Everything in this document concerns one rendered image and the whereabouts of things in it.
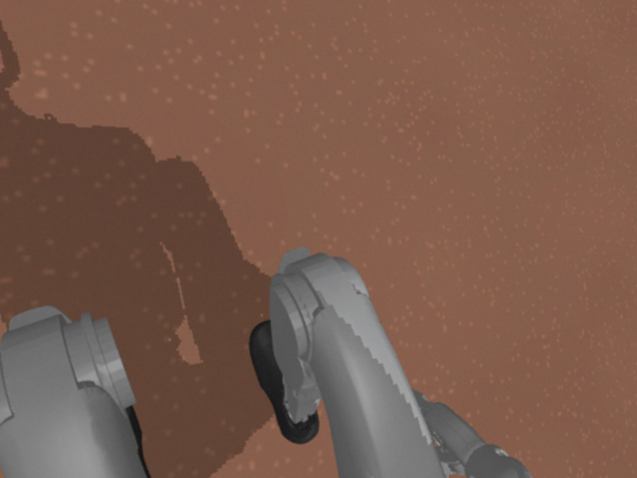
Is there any right robot foot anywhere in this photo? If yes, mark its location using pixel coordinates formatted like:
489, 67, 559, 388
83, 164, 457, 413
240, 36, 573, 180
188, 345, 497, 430
249, 320, 319, 444

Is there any right robot hand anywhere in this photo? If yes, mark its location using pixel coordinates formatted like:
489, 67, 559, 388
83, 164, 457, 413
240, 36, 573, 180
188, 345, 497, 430
412, 388, 487, 478

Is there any right robot arm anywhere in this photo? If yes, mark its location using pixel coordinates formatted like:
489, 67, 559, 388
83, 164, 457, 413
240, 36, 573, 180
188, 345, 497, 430
465, 444, 532, 478

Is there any left robot foot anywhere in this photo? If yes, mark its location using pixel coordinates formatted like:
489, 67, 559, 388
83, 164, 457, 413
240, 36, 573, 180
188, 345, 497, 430
125, 406, 151, 478

